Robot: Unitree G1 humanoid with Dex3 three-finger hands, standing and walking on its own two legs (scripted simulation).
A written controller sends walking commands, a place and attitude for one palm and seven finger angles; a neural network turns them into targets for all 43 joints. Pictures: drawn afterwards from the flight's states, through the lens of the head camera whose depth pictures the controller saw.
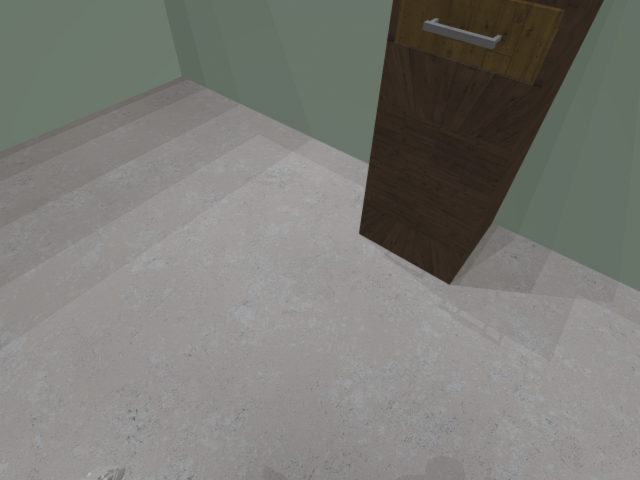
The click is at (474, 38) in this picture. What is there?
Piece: drawer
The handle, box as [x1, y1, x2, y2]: [422, 18, 501, 48]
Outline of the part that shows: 422,29 488,48 492,48 501,36 497,35 491,38 439,24 437,22 437,18 430,21 425,21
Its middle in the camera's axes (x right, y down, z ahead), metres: +0.35 -0.51 +0.95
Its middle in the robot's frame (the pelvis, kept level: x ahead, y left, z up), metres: +1.08 -0.29 +0.13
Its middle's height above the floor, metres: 0.90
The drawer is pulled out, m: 0.00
